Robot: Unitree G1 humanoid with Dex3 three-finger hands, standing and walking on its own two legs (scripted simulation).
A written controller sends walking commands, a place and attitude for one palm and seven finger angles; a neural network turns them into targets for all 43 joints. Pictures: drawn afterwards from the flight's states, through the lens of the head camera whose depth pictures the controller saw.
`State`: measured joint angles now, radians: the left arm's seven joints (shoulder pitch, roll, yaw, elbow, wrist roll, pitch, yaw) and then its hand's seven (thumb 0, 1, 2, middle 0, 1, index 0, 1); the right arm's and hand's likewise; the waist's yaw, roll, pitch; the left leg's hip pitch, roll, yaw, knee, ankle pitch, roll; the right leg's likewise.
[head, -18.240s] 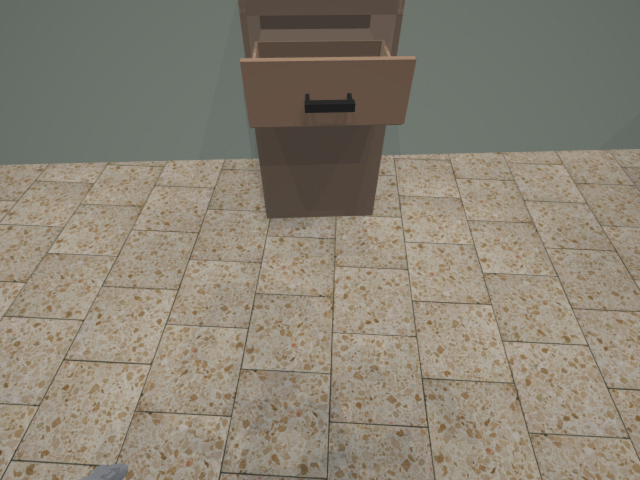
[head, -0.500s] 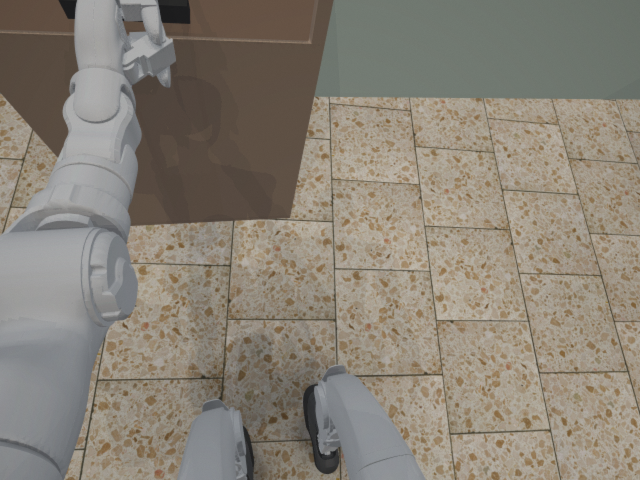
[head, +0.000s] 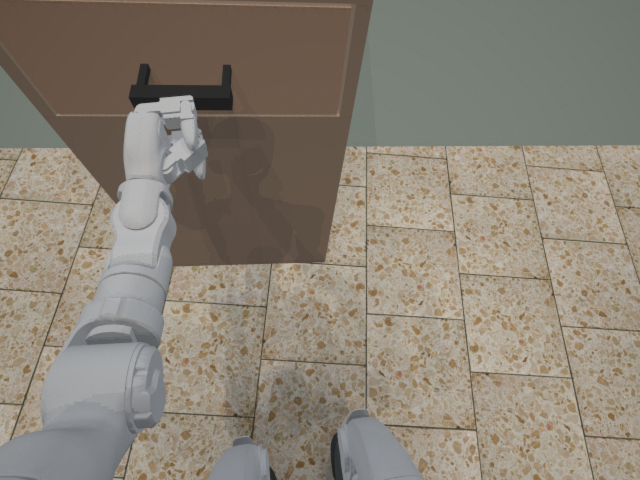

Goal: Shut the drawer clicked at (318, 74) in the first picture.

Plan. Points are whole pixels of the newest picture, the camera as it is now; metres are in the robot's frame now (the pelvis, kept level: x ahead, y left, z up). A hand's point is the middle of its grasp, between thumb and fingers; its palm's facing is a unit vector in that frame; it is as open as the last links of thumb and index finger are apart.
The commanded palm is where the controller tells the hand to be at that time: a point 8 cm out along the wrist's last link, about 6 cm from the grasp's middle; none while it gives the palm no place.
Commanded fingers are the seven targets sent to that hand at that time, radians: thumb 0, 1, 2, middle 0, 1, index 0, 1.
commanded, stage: draw the hand back to the body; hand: left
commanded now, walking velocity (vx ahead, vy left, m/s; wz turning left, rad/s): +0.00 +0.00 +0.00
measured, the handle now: (184, 85) +0.62 +0.13 +0.05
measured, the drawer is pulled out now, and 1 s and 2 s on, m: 0.00 0.00 0.00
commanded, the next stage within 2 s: step back with the hand held close in 1.24 s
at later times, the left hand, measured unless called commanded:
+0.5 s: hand (88, 271) +0.32 +0.16 +0.15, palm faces +0.05 -0.98 -0.19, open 3.3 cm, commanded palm +0.29 +0.22 +0.16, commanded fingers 0.00 0.90 0.90 -1.40 -1.60 -1.40 -1.60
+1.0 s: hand out of the picture +0.20 +0.24 +0.22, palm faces +0.38 -0.85 -0.36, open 3.2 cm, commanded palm +0.14 +0.28 +0.24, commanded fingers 0.00 0.90 0.90 -1.40 -1.60 -1.40 -1.60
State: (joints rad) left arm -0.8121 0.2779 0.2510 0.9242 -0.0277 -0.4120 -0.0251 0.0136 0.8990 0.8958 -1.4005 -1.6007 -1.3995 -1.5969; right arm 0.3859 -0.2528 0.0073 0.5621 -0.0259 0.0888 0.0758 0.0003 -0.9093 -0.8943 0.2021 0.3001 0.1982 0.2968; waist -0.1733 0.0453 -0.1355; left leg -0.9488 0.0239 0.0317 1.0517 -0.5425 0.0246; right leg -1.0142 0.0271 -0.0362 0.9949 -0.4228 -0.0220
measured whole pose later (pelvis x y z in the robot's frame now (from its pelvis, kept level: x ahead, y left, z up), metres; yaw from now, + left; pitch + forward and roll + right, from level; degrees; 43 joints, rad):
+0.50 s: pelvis +0.01 +0.00 +0.06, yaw +2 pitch +5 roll +0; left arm -0.07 0.26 0.04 0.16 -0.09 -0.13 -0.03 0.01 0.90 0.89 -1.40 -1.60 -1.40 -1.60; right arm 0.19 -0.25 0.03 0.51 0.05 0.03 -0.04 0.01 -0.91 -0.89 0.20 0.30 0.20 0.30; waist 0.00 0.04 -0.06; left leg -0.35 -0.01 0.01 0.67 -0.40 0.02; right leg -0.42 0.01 -0.04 0.66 -0.32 -0.02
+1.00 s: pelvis +0.01 +0.00 +0.08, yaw +2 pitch -4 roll -1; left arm 0.44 0.32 0.22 -0.40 -0.06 -0.06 0.09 0.01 0.89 0.89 -1.40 -1.60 -1.40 -1.60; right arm 0.20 -0.23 0.06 0.61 0.00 -0.05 -0.06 0.01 -0.90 -0.89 0.20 0.30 0.20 0.30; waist 0.06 0.07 0.01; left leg -0.05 -0.01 0.01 0.43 -0.30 0.03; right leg -0.12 0.01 -0.04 0.41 -0.22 -0.01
